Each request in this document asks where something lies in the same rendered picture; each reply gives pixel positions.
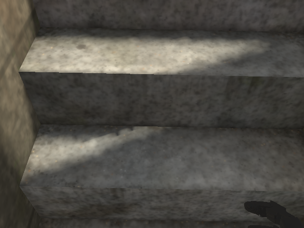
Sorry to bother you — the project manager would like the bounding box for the robot right hand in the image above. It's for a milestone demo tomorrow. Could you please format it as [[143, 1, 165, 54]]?
[[244, 200, 304, 228]]

